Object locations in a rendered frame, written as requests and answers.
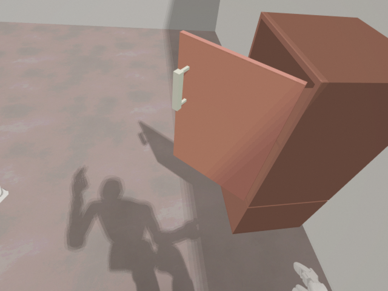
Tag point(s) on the cupboard door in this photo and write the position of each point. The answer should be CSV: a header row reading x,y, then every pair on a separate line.
x,y
235,110

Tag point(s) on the robot right hand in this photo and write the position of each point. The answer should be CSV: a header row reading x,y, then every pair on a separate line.
x,y
310,279

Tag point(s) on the handle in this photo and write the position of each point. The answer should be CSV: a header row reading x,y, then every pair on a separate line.
x,y
178,76

